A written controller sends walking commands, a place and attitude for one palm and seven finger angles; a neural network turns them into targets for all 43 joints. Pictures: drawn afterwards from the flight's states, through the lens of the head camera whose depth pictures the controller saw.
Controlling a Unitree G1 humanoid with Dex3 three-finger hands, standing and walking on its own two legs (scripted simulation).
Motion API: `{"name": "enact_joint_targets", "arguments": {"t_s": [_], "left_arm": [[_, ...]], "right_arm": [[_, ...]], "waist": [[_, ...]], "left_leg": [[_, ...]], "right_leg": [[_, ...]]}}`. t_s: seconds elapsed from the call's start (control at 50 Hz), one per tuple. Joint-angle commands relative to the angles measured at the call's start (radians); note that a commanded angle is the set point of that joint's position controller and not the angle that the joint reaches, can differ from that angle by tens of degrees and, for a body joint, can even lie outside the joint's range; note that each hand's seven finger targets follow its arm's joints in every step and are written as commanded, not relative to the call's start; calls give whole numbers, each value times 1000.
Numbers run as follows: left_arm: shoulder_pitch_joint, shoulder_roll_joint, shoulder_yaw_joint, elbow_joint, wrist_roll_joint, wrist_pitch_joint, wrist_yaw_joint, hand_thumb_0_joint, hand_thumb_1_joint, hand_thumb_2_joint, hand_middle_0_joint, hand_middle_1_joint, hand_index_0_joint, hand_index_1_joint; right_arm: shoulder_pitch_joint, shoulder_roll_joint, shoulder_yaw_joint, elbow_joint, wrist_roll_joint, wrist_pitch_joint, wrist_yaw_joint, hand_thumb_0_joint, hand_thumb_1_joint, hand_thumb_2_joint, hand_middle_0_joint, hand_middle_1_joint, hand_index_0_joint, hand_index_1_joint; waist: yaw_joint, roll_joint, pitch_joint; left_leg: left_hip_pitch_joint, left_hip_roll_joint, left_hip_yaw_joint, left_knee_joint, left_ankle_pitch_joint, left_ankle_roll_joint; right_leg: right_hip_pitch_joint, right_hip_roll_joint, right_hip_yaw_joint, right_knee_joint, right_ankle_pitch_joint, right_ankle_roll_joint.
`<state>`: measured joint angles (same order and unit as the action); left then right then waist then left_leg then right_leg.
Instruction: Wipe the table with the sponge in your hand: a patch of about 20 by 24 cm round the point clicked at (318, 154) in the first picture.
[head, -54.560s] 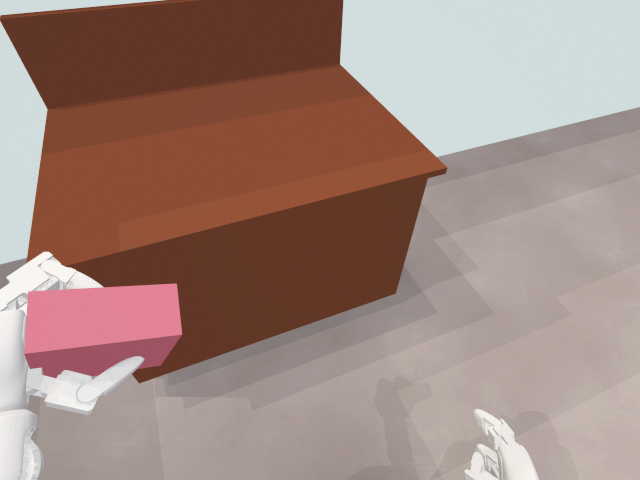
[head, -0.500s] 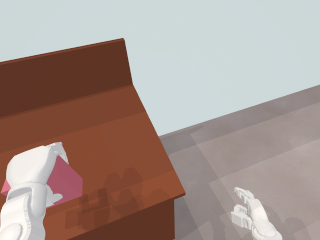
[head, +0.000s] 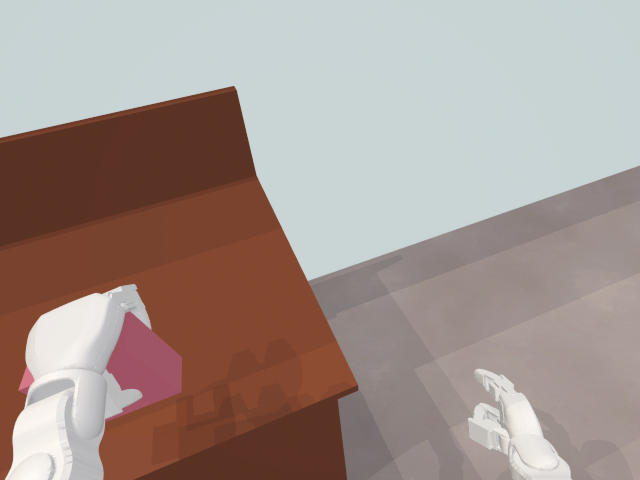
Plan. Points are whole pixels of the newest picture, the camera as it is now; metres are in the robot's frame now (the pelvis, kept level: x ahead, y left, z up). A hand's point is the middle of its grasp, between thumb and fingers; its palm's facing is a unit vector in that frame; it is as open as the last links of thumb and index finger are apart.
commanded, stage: bring the sponge back beside the body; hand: left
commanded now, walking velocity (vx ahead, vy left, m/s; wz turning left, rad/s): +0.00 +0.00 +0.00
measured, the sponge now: (119, 378) +0.19 +0.28 +0.06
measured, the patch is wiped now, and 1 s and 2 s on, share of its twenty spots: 1.00 1.00 1.00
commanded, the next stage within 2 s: step back with the hand held close in 0.32 s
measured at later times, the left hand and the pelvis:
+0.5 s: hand (119, 358) +0.19 +0.27 +0.11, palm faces +0.20 -0.50 -0.84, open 9.5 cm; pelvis -0.01 +0.00 +0.00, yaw +0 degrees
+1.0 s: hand (75, 391) +0.14 +0.27 +0.13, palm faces +0.37 -0.85 -0.37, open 9.6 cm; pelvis -0.06 +0.03 -0.02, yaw +1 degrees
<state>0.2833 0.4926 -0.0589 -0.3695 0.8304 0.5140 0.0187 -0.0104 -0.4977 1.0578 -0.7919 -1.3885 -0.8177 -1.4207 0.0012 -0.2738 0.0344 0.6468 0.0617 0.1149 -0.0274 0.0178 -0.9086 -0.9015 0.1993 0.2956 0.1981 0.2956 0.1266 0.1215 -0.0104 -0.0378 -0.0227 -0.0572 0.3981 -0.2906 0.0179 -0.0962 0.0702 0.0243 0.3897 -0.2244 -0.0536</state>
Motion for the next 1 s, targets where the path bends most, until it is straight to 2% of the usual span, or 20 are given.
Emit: {"name": "enact_joint_targets", "arguments": {"t_s": [0.0, 0.02, 0.08, 0.18, 0.32, 0.4, 0.42, 0.44, 0.46, 0.48, 0.5, 0.52, 0.54, 0.58, 0.6, 0.62, 0.76, 0.84, 0.9, 0.98], "left_arm": [[-174, 231, 180, -182, 47, 7, 55, 0, 100, 1300, -1200, -1600, -1200, -1600], [-179, 247, 191, -195, 49, 13, 55, 0, 100, 1300, -1200, -1600, -1200, -1600], [-168, 213, 161, -176, 39, 20, 53, 0, 100, 1300, -1200, -1600, -1200, -1600], [-187, 210, 147, -197, 46, 17, 47, 0, 100, 1300, -1200, -1600, -1200, -1600], [-215, 247, 173, -210, 60, 6, 49, 0, 100, 1300, -1200, -1600, -1200, -1600], [-201, 230, 165, -182, 56, 3, 53, 0, 100, 1300, -1200, -1600, -1200, -1600], [-186, 171, 114, -146, 57, 12, 47, 0, 100, 1300, -1200, -1600, -1200, -1600], [-374, 86, 392, -399, -826, -256, 60, 0, 100, 1300, -1200, -1600, -1200, -1600], [-123, 169, 436, -156, -831, -347, 69, 0, 100, 1300, -1200, -1600, -1200, -1600], [-44, 81, 361, -123, -837, -386, 58, 0, 100, 1300, -1200, -1600, -1200, -1600], [-36, 119, 443, -227, -872, -439, 72, 0, 100, 1300, -1200, -1600, -1200, -1600], [-22, 146, 476, -312, -881, -484, 84, 0, 100, 1300, -1200, -1600, -1200, -1600], [21, 123, 468, -365, -892, -517, 92, 0, 100, 1300, -1200, -1600, -1200, -1600], [133, 124, 501, -455, -904, -568, 115, 0, 100, 1300, -1200, -1600, -1200, -1600], [181, 121, 515, -483, -905, -585, 125, 0, 100, 1300, -1200, -1600, -1200, -1600], [205, 142, 541, -506, -906, -594, 134, 0, 100, 1300, -1200, -1600, -1200, -1600], [243, 84, 532, -399, -909, -635, 133, 0, 100, 1300, -1200, -1600, -1200, -1600], [191, 46, 478, -339, -906, -643, 124, 0, 100, 1300, -1200, -1600, -1200, -1600], [144, 40, 455, -359, -898, -658, 124, 0, 100, 1300, -1200, -1600, -1200, -1600], [111, 76, 492, -434, -875, -693, 136, 0, 100, 1300, -1200, -1600, -1200, -1600]], "right_arm": [[-240, -87, -30, -186, -2, -44, -1, 0, -900, -900, 200, 300, 200, 300], [-252, -89, -28, -189, -4, -42, -1, 0, -900, -900, 200, 300, 200, 300], [-247, -86, -28, -189, 1, -42, 0, 0, -900, -900, 200, 300, 200, 300], [-249, -85, -27, -190, 1, -47, -2, 0, -900, -900, 200, 300, 200, 300], [-253, -89, -27, -189, -5, -51, -9, 0, -900, -900, 200, 300, 200, 300], [-252, -86, -27, -186, -2, -53, -8, 0, -900, -900, 200, 300, 200, 300], [-257, -84, -25, -186, -2, -55, -8, 0, -900, -900, 200, 300, 200, 300], [-90, -53, -48, -402, -7, -56, -16, 0, -900, -900, 200, 300, 200, 300], [-28, -60, -22, -308, -32, -62, -19, 0, -900, -900, 200, 300, 200, 300], [-57, -43, -23, -306, -28, -60, -15, 0, -900, -900, 200, 300, 200, 300], [22, -55, -43, -313, -17, -49, -24, 0, -900, -900, 200, 300, 200, 300], [39, -60, -46, -305, -23, -53, -33, 0, -900, -900, 200, 300, 200, 300], [30, -57, -48, -301, -24, -56, -39, 0, -900, -900, 200, 300, 200, 300], [44, -66, -56, -302, -30, -58, -46, 0, -900, -900, 200, 300, 200, 300], [48, -67, -60, -300, -31, -56, -46, 0, -900, -900, 200, 300, 200, 300], [44, -74, -62, -295, -34, -57, -47, 0, -900, -900, 200, 300, 200, 300], [60, -75, -86, -266, -38, -66, -56, 0, -900, -900, 200, 300, 200, 300], [58, -85, -81, -260, -36, -80, -58, 0, -900, -900, 200, 300, 200, 300], [48, -93, -77, -269, -36, -91, -56, 0, -900, -900, 200, 300, 200, 300], [49, -92, -78, -271, -45, -114, -58, 0, -900, -900, 200, 300, 200, 300]], "waist": [[7, -84, -138], [8, -57, -130], [0, -71, -135], [-3, -51, -145], [0, -48, -123], [4, -57, -123], [-8, -54, -84], [-112, -177, 112], [-83, -253, 27], [-82, -222, 22], [-85, -269, -48], [-91, -229, -91], [-97, -190, -163], [-102, -54, -247], [-106, -19, -269], [-104, 34, -266], [-121, -68, -208], [-120, -108, -130], [-121, -123, -83], [-122, -85, -80]], "left_leg": [[-86, -15, -22, -27, 332, 31], [-84, -16, -23, -32, 322, 30], [-94, -18, -16, -25, 313, 32], [-85, -17, -20, -26, 306, 35], [-86, -17, -27, -36, 282, 34], [-88, -17, -23, -33, 283, 34], [-97, -17, -21, -43, 261, 31], [-122, -2, -27, 53, 98, 44], [-116, 4, -36, 69, 71, 44], [-118, -2, -35, 61, 90, 39], [-112, 24, -52, 91, 120, 32], [-98, 35, -57, 109, 148, 27], [-85, 48, -50, 116, 183, 25], [-92, 77, -60, 125, 315, 26], [-109, 94, -74, 131, 385, 25], [-133, 109, -97, 123, 423, 21], [-251, 153, -146, 111, 418, 28], [-348, 154, -168, 74, 225, 39], [-440, 128, -160, 75, -30, 47], [-567, 119, -173, 51, -261, 72]], "right_leg": [[124, -31, 97, -31, 289, -23], [117, -27, 115, -37, 271, -26], [121, -32, 103, -32, 273, -20], [116, -30, 97, -34, 245, -20], [101, -25, 113, -47, 194, -25], [100, -30, 96, -44, 203, -21], [72, -23, 103, -56, 164, -23], [-162, -61, 194, -114, 266, -4], [-145, -98, 148, -94, 237, -1], [-155, -108, 128, -75, 241, -4], [-126, -160, 134, -73, 242, 8], [-116, -193, 147, -56, 273, 0], [-89, -220, 142, -24, 311, -4], [-46, -233, 123, 47, 420, -5], [-28, -229, 112, 80, 456, -2], [-32, -216, 100, 104, 435, 2], [-107, -166, 61, 170, 238, 28], [-136, -148, 67, 156, 134, 31], [-145, -167, 108, 111, 68, 19], [-86, -159, 129, 102, -17, 20]]}}
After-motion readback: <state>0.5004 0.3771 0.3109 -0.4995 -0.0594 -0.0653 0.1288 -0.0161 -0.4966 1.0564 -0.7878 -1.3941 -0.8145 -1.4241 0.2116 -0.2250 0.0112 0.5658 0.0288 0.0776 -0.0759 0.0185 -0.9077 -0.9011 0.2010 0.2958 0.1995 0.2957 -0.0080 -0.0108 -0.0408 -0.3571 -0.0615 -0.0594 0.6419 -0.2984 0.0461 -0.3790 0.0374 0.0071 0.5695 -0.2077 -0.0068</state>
